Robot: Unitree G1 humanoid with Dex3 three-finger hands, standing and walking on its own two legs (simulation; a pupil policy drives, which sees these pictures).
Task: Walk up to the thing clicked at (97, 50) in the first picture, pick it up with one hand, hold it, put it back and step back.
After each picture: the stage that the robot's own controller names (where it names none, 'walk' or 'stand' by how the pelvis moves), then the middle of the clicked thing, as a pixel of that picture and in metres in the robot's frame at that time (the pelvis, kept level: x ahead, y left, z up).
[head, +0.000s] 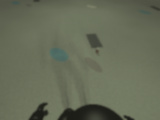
stand; (97, 50) +1.36 -0.23 -0.72
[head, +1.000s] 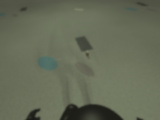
walk; (87, 53) +1.25 +0.11 -0.69
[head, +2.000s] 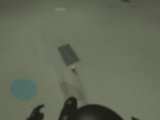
walk; (73, 68) +0.78 +0.27 -0.71
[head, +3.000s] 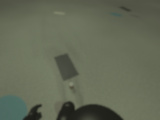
walk; (71, 85) +0.51 +0.20 -0.71
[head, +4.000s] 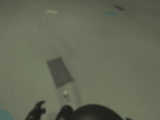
stand; (65, 93) +0.36 +0.22 -0.71
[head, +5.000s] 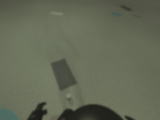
stand; (68, 96) +0.34 +0.19 -0.72
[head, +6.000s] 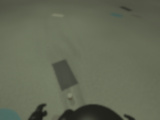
stand; (69, 96) +0.35 +0.19 -0.73
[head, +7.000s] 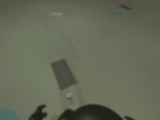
stand; (69, 96) +0.34 +0.20 -0.73
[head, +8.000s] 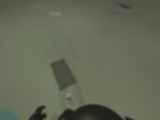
stand; (68, 96) +0.34 +0.21 -0.73
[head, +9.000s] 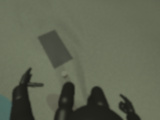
go down; (64, 74) +0.37 +0.22 -0.55
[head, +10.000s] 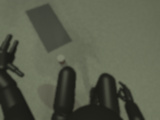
go down; (61, 59) +0.41 +0.26 -0.32
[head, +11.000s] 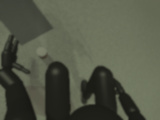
close in; (42, 53) +0.39 +0.29 -0.25
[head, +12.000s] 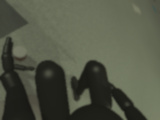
close; (20, 54) +0.38 +0.31 -0.21
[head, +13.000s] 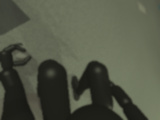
lift; (21, 53) +0.36 +0.31 -0.22
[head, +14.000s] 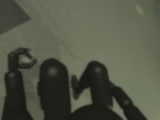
lift; (26, 58) +0.33 +0.28 -0.22
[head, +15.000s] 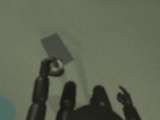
lift; (58, 69) +0.32 +0.20 +0.00
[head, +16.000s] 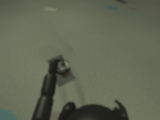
hold; (64, 69) +0.33 +0.17 +0.02
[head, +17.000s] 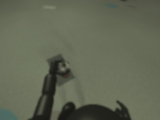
hold; (64, 70) +0.33 +0.17 +0.00
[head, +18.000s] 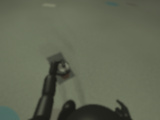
hold; (64, 71) +0.33 +0.17 -0.01
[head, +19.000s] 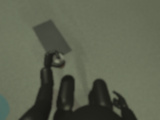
crouch; (59, 61) +0.37 +0.20 -0.10
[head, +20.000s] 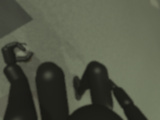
lower; (24, 54) +0.37 +0.29 -0.22
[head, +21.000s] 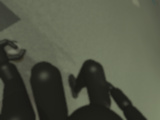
lower; (15, 53) +0.39 +0.31 -0.22
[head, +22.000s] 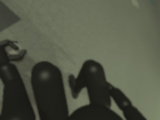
lower; (16, 53) +0.38 +0.31 -0.22
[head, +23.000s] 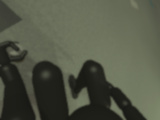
lower; (16, 53) +0.38 +0.31 -0.22
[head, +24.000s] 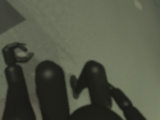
loosen; (22, 55) +0.37 +0.29 -0.22
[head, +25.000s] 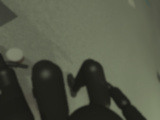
withdraw; (16, 56) +0.36 +0.29 -0.22
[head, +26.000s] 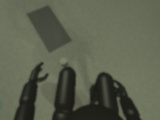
walk; (63, 62) +0.40 +0.23 -0.35
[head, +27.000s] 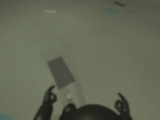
stand; (69, 97) +0.32 +0.17 -0.66
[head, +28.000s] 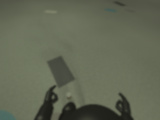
stand; (68, 95) +0.34 +0.19 -0.67
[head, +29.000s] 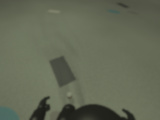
stand; (69, 95) +0.34 +0.18 -0.70
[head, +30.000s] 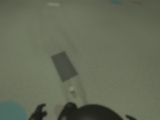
stand; (71, 89) +0.36 +0.17 -0.71
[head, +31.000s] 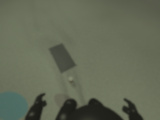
walk; (70, 79) +0.45 +0.18 -0.71
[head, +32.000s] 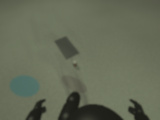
walk; (74, 63) +0.76 +0.24 -0.69
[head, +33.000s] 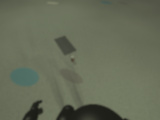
stand; (72, 58) +0.97 +0.24 -0.71
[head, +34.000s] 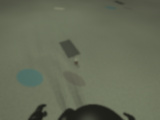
stand; (76, 61) +0.98 +0.22 -0.72
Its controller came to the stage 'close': yes
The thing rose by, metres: 0.70
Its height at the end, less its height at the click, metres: +0.00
